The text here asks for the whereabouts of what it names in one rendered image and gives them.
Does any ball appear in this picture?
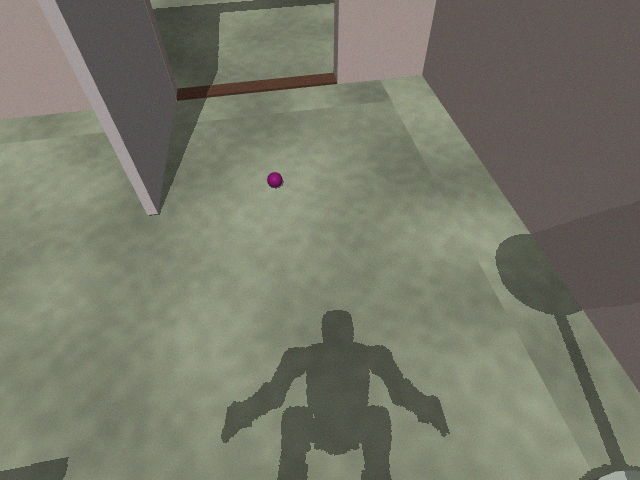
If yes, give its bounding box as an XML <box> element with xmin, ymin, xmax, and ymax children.
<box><xmin>267</xmin><ymin>172</ymin><xmax>282</xmax><ymax>188</ymax></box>

